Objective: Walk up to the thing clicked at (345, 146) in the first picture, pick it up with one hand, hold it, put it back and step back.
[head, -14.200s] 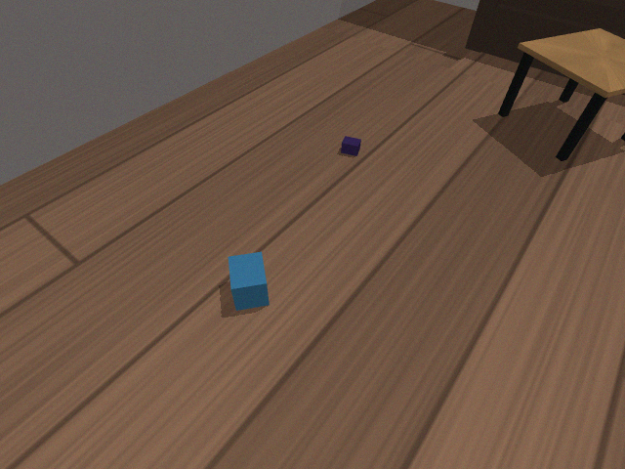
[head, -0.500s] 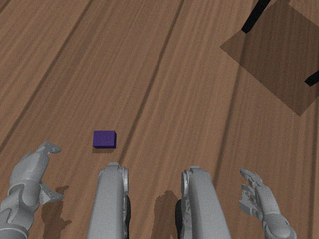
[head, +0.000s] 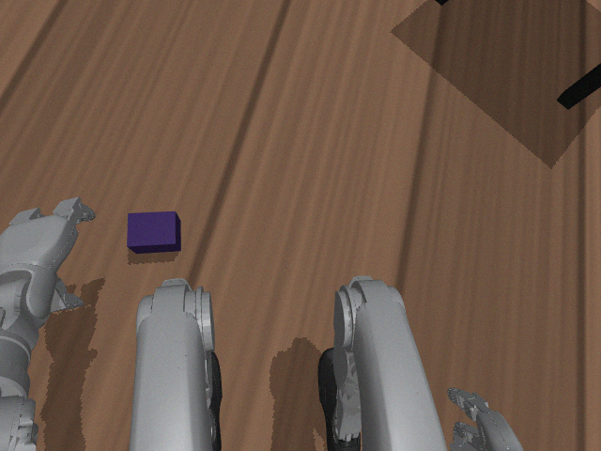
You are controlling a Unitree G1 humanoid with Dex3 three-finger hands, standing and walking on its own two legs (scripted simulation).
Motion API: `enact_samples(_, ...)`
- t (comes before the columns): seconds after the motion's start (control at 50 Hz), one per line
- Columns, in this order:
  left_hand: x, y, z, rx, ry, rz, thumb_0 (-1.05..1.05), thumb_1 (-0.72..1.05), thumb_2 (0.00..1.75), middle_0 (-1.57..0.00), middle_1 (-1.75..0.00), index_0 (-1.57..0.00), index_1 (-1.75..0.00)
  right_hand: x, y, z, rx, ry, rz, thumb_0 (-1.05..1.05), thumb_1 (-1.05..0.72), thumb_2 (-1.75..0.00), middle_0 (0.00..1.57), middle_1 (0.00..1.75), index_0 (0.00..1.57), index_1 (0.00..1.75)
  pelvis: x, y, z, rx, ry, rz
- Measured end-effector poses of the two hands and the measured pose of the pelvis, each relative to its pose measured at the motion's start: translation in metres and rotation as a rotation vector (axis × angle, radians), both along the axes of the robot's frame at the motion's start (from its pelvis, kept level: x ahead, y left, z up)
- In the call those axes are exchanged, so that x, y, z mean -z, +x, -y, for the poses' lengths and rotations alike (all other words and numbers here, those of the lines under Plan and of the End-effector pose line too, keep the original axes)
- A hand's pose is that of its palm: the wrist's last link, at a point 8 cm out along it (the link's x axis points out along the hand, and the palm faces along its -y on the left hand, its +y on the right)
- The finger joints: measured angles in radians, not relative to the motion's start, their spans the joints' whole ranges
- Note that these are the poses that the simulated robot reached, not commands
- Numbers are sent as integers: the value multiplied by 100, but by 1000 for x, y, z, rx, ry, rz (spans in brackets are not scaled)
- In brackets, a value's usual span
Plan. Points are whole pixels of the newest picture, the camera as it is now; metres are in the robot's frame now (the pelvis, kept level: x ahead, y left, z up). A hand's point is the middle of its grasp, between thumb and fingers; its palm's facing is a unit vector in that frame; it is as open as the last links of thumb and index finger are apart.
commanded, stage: rise first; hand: left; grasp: from above
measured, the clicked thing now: (155, 232) +0.46 +0.25 -0.35
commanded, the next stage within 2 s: none
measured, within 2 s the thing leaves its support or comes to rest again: neither
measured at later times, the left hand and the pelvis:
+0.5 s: hand (84, 252) +0.38 +0.32 -0.20, palm faces -0.46 -0.10 -0.88, open 12.9 cm; pelvis +0.01 +0.00 -0.04, yaw -1 degrees
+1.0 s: hand (95, 246) +0.40 +0.31 -0.23, palm faces -0.44 -0.07 -0.89, open 12.7 cm; pelvis +0.01 +0.00 -0.06, yaw -2 degrees
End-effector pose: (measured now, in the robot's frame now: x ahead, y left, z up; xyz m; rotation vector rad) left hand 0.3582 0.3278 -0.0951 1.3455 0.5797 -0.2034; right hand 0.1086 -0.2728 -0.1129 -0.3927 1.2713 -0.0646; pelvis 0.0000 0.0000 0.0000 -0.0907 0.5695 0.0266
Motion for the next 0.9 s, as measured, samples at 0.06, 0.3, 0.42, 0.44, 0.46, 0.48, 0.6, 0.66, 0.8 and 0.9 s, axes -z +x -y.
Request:
enact_samples(0.06, 10, 5, 0, 22, 22, 13, 0, -37, 90, -25, -79, -23, -82, 5, 0, 1, -6, -13, -10, 1, -90, -90, 20, 30, 20, 30, 8, -1, -1, 2, -5, 4)
enact_samples(0.3, 37, 21, 3, 75, 75, 23, 0, -34, 85, -28, -75, -27, -77, 21, 5, -7, -23, -20, -25, 0, -90, -90, 20, 30, 20, 30, 25, 1, -6, 7, -19, 0)
enact_samples(0.42, 45, 28, 7, 97, 90, 23, 0, -31, 83, -30, -75, -29, -76, 29, 5, -11, -21, -6, -39, 0, -91, -90, 20, 30, 20, 30, 31, 4, -6, 10, -18, -4)
enact_samples(0.44, 46, 29, 7, 100, 91, 22, 0, -31, 82, -30, -74, -29, -76, 30, 4, -11, -21, -4, -42, 0, -91, -90, 20, 30, 20, 30, 32, 4, -6, 11, -17, -4)
enact_samples(0.46, 48, 30, 8, 103, 93, 21, 0, -31, 82, -30, -74, -29, -76, 31, 4, -11, -21, -2, -45, 0, -91, -90, 20, 30, 20, 30, 33, 5, -5, 12, -17, -4)
enact_samples(0.48, 49, 31, 8, 105, 93, 21, 0, -30, 81, -31, -74, -30, -75, 33, 3, -11, -21, -1, -48, 0, -91, -90, 20, 30, 20, 30, 34, 5, -5, 13, -17, -5)
enact_samples(0.6, 56, 35, 11, 123, 100, 25, 0, -28, 79, -32, -73, -32, -74, 41, -1, -7, -16, 1, -68, 0, -91, -90, 20, 30, 20, 30, 41, 7, -3, 17, -11, -6)
enact_samples(0.66, 59, 37, 12, 129, 104, 28, 0, -27, 78, -33, -74, -32, -75, 44, -3, -4, -16, -2, -80, 0, -91, -90, 20, 30, 20, 30, 44, 7, -2, 20, -9, -6)
enact_samples(0.8, 65, 42, 13, 140, 116, 45, 0, -26, 77, -33, -75, -33, -75, 51, -6, 2, -18, -10, -99, 0, -91, -90, 20, 30, 20, 30, 51, 8, 1, 24, -2, 0)
enact_samples(0.9, 68, 45, 14, 123, 118, 49, 0, -26, 77, -32, -77, -32, -77, 54, -8, 5, -21, -15, -102, 0, -91, -90, 20, 30, 20, 30, 55, 9, 2, 28, 0, 2)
